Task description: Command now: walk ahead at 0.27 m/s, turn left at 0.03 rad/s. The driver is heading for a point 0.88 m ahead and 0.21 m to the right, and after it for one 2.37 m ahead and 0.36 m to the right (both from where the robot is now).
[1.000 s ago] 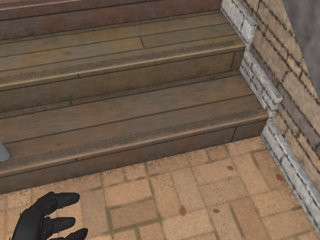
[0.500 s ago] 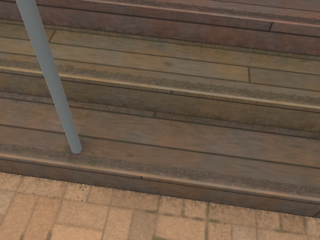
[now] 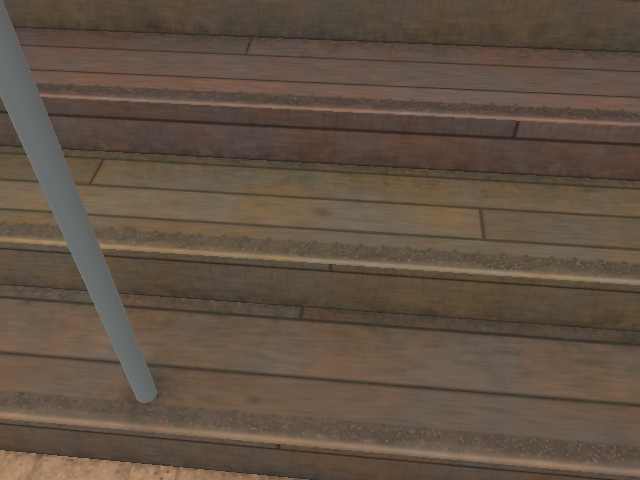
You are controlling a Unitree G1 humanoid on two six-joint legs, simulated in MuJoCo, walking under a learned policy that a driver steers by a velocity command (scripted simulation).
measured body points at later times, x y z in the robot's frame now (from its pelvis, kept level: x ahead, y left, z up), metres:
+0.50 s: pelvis +0.19 -0.05 -0.01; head +0.21 -0.06 +0.44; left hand +0.38 +0.20 -0.10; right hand +0.15 -0.30 -0.16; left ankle +0.05 +0.08 -0.69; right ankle +0.26 -0.12 -0.74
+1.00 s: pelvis +0.44 -0.03 +0.00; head +0.49 -0.02 +0.44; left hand +0.29 +0.19 -0.13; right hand +0.71 -0.19 -0.08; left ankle +0.60 +0.08 -0.51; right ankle +0.26 -0.13 -0.74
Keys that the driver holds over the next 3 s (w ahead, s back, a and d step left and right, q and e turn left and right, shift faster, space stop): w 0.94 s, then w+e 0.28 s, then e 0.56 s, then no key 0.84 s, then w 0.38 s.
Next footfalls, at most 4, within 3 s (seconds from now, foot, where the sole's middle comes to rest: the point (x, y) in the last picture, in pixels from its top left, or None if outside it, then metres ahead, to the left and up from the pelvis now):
0.44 right None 0.30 -0.13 -0.77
1.06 left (296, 377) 0.71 0.09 -0.62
1.68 right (408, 235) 0.96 -0.16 -0.47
2.12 left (316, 207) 1.06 0.04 -0.47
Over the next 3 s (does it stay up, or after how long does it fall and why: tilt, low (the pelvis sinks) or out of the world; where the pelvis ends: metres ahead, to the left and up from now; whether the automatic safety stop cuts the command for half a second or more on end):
stays up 1.00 -0.10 0.30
